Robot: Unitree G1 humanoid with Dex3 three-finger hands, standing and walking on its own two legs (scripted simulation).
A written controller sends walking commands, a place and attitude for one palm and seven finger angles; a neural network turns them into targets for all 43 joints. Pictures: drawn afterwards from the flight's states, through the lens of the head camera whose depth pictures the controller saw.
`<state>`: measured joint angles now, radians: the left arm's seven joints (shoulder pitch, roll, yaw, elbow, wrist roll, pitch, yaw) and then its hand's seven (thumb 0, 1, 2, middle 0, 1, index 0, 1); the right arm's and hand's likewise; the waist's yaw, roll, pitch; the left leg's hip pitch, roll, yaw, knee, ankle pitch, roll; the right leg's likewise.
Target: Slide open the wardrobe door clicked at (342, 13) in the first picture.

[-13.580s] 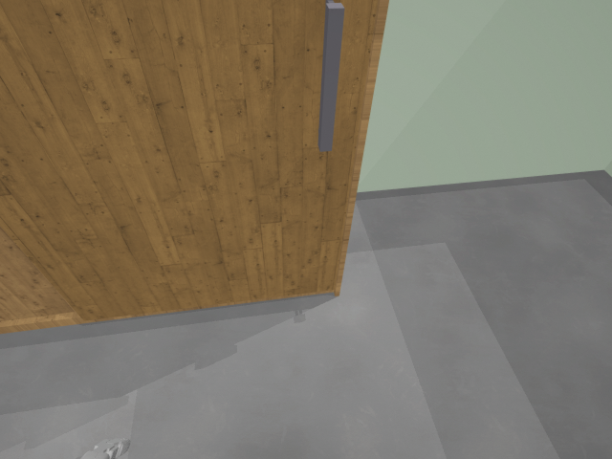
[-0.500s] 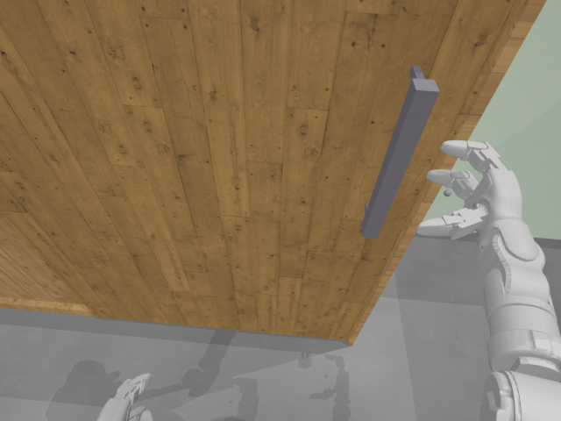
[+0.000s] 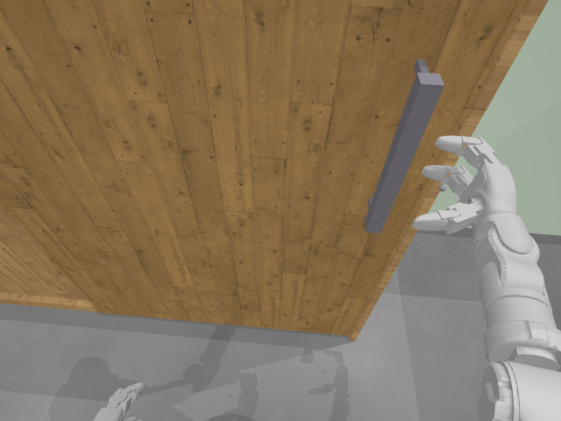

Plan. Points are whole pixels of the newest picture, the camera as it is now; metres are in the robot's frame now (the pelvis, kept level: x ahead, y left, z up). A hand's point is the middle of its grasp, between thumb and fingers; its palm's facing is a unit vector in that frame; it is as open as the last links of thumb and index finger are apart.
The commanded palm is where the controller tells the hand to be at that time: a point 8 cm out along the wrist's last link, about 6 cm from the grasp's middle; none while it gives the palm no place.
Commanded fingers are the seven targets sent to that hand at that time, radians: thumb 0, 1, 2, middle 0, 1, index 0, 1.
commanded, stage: feel for the door with the fingertips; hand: right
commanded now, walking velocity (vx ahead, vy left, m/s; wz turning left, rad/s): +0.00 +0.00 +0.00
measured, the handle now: (393, 158) +0.48 -0.11 +0.13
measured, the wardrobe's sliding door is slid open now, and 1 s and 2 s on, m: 0.00 0.00 0.00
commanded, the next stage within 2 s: slide the fingers in behind the handle in 0.76 s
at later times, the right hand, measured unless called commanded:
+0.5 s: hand (427, 178) +0.43 -0.15 +0.14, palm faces +0.00 +1.00 +0.00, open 14.0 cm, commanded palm +0.40 -0.20 +0.14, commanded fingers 0.00 0.50 -0.30 0.30 1.20 0.30 1.20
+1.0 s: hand (425, 173) +0.45 -0.15 +0.14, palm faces -0.01 +1.00 +0.01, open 13.5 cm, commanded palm +0.42 -0.21 +0.14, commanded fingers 0.00 0.50 -0.30 0.30 1.20 0.30 1.20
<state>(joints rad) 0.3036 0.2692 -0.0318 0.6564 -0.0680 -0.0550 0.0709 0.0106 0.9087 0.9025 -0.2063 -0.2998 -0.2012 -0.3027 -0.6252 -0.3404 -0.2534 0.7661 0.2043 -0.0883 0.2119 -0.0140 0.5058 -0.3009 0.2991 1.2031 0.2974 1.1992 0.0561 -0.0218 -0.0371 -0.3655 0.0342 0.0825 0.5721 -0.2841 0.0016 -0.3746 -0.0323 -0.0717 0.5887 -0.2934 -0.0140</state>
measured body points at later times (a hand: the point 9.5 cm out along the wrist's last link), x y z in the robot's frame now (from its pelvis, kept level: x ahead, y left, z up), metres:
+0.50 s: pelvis +0.00 +0.00 +0.00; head +0.02 +0.01 +0.45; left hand +0.11 +0.26 -0.11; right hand +0.42 -0.21 +0.15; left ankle +0.00 +0.12 -0.73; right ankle +0.00 -0.11 -0.73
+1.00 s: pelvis -0.01 +0.01 +0.00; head +0.03 +0.01 +0.45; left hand +0.06 +0.27 -0.12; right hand +0.44 -0.21 +0.14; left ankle +0.00 +0.12 -0.73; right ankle +0.00 -0.11 -0.73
